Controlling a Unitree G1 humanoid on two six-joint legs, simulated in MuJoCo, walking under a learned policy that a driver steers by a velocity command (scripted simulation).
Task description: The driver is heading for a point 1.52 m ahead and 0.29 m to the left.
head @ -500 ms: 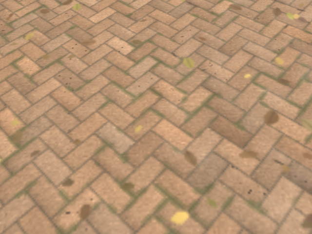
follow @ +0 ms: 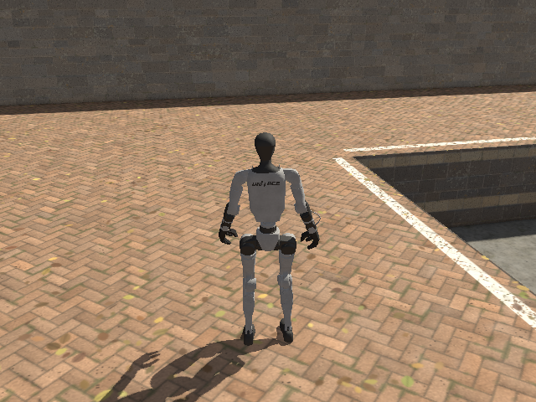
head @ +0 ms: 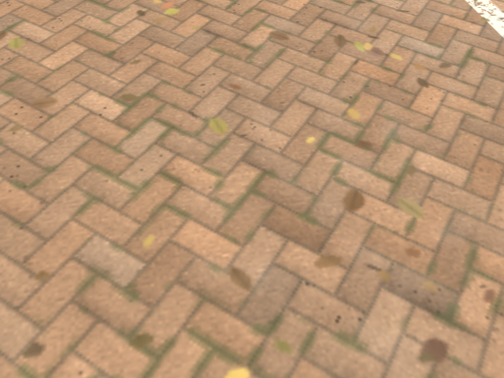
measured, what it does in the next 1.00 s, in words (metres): stands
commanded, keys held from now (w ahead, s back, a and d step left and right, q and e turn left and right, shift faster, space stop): no key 1.00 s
